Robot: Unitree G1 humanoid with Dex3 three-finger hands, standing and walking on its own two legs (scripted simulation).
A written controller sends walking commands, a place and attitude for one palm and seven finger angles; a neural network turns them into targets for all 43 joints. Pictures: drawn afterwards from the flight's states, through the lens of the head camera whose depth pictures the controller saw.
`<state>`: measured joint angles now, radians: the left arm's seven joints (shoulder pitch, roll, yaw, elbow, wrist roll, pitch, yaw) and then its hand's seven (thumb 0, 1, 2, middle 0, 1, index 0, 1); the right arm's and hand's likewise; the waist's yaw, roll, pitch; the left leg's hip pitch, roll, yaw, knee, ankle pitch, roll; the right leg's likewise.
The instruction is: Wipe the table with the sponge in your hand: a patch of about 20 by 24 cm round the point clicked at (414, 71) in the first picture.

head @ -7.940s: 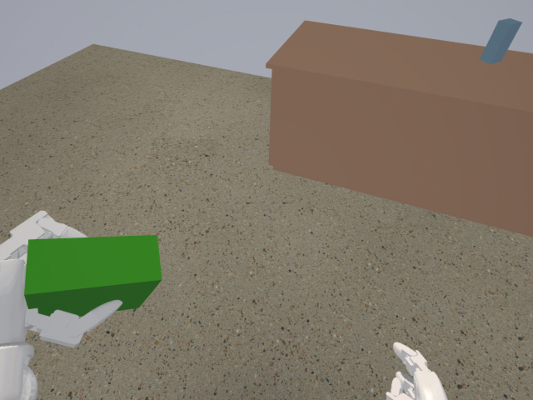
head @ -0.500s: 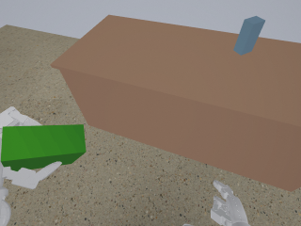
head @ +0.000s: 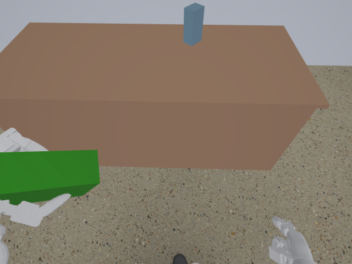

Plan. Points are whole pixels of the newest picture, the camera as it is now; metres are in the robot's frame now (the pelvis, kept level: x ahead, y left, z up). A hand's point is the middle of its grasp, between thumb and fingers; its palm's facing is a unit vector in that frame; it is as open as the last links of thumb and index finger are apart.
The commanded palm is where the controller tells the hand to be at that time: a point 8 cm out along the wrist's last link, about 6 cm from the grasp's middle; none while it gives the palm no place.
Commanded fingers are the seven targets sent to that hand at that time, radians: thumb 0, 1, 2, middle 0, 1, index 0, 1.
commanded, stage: turn to face it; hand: left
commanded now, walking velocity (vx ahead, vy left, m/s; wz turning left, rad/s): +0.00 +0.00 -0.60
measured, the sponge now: (63, 177) +0.23 +0.20 +0.15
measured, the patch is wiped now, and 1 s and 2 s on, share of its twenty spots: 0.00 0.00 0.00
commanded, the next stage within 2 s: take the last steps up to it in 0.58 s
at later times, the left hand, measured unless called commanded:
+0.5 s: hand (133, 183) +0.21 +0.08 +0.18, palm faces +0.04 -0.82 -0.58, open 9.7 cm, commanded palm +0.17 +0.16 +0.18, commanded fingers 0.00 0.10 1.30 -1.20 -1.60 -1.20 -1.60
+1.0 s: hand (121, 199) +0.19 +0.10 +0.17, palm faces +0.12 -0.89 -0.44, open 9.7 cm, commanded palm +0.15 +0.16 +0.18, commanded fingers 0.00 0.10 1.30 -1.20 -1.60 -1.20 -1.60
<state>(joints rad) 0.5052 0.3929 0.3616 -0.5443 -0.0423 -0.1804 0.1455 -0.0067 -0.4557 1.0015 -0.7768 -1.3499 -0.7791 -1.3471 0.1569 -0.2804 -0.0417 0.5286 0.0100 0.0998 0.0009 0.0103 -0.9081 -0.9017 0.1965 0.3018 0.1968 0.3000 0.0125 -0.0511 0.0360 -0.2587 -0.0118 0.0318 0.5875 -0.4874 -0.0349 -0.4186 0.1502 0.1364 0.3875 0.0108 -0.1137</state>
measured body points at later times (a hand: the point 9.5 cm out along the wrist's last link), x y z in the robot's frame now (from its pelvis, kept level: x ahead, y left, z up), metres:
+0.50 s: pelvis -0.06 -0.07 +0.00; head +0.00 -0.11 +0.44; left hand +0.21 +0.12 +0.21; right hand +0.03 -0.34 -0.11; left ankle -0.04 +0.08 -0.68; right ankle -0.01 -0.14 -0.73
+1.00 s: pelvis -0.08 -0.06 +0.00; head -0.08 -0.07 +0.45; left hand +0.18 +0.14 +0.19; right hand +0.00 -0.32 -0.10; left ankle -0.07 +0.07 -0.67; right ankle -0.04 -0.15 -0.73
